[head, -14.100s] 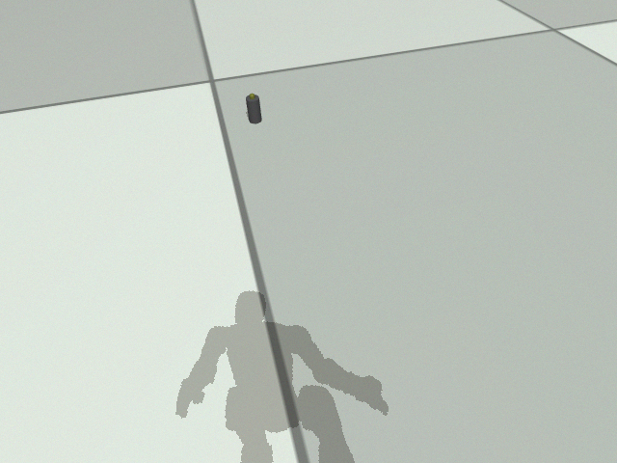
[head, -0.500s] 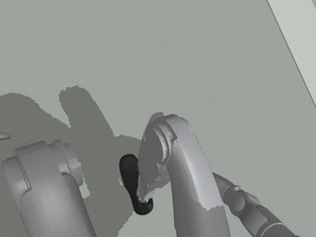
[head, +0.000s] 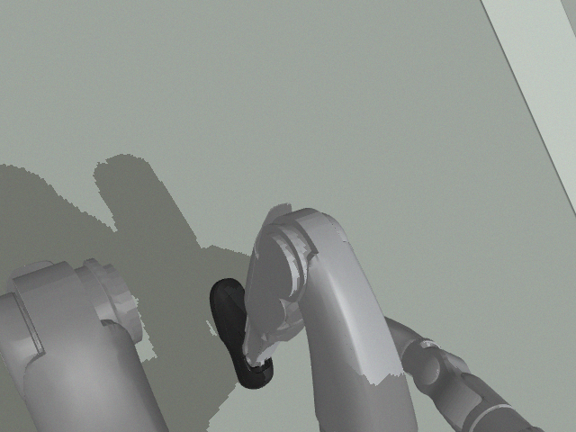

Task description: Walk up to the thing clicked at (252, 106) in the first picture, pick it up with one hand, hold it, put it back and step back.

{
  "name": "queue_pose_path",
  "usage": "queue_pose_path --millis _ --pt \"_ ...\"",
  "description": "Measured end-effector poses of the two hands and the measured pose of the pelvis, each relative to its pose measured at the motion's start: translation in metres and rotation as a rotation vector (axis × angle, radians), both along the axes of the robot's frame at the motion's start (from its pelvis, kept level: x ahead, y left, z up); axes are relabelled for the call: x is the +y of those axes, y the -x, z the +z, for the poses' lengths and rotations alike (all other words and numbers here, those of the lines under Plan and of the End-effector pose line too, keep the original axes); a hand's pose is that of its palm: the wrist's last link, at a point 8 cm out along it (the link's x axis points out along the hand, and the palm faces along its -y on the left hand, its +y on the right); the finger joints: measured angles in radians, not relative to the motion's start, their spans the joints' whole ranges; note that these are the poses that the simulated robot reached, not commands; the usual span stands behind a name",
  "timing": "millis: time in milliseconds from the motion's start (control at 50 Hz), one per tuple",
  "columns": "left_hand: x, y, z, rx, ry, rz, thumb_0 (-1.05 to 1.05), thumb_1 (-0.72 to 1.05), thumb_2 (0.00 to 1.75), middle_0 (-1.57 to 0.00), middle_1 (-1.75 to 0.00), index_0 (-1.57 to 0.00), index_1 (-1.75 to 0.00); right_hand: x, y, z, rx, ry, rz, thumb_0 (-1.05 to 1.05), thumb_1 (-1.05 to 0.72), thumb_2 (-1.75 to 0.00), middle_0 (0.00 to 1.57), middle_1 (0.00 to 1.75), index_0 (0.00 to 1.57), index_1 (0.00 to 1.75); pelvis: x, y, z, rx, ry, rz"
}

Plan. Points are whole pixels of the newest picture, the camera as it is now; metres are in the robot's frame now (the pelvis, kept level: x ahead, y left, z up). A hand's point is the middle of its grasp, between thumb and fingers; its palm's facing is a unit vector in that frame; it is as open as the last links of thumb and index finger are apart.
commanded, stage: close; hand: left
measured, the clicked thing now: out of the picture +0.45 +0.29 -0.20
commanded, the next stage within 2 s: settle in 0.04 s
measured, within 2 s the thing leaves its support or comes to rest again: leaves its support in 0.40 s
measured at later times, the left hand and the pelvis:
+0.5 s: hand out of the picture +0.44 +0.29 -0.17, palm faces +0.39 -0.92 +0.01, open 10.4 cm; pelvis +0.00 +0.00 +0.00, yaw +0 degrees
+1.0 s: hand out of the picture +0.41 +0.32 -0.05, palm faces +0.36 -0.93 -0.03, open 10.4 cm; pelvis +0.01 -0.01 +0.03, yaw +5 degrees
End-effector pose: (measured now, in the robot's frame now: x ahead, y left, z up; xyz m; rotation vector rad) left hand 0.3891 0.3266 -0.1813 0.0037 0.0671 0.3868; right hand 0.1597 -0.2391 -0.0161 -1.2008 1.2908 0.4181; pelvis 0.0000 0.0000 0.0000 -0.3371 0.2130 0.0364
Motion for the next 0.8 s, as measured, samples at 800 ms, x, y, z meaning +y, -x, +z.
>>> queue_pose_path --millis 800 --pt "0.03 0.005 0.086 -0.099 -0.041 -0.009 -0.04 -0.39 1.0 -0.63 -1.01 -0.68 -1.03 -0.003 -0.017 -0.003 -0.091 -0.12 -0.155 0.0 -0.91 -0.9 0.2 0.3 0.21 0.3 -0.005 -0.005 0.017 0.109 -0.042 0.031"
